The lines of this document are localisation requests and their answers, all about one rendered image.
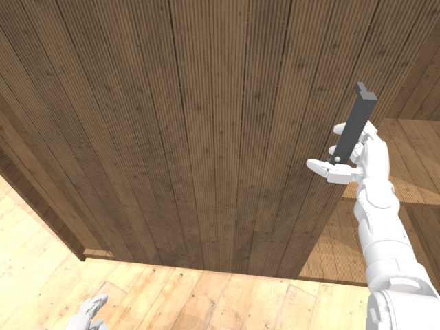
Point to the right robot forearm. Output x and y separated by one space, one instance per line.
390 260

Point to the right robot upper arm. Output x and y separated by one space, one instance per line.
395 310

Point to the robot right hand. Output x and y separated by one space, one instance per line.
372 157

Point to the wardrobe door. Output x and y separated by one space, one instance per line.
23 151
182 128

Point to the handle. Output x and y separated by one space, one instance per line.
360 113

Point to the robot left hand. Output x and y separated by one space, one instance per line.
82 320

